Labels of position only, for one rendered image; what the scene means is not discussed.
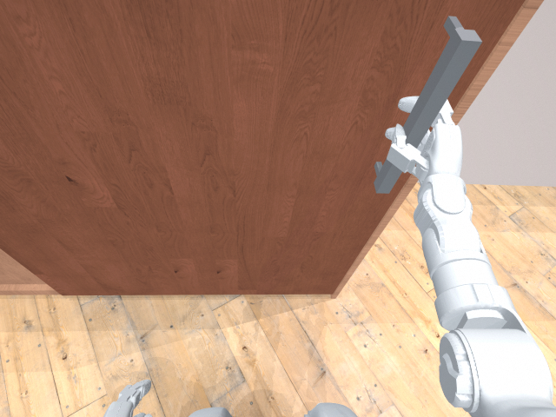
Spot robot right forearm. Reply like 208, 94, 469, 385
414, 174, 553, 401

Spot robot left hand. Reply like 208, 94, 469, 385
103, 380, 153, 417

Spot robot right hand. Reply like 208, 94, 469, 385
385, 96, 463, 185

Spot wardrobe door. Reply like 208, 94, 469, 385
0, 249, 46, 284
0, 0, 525, 295

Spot handle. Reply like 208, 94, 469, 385
374, 16, 482, 194

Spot robot right upper arm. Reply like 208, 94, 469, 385
439, 328, 556, 417

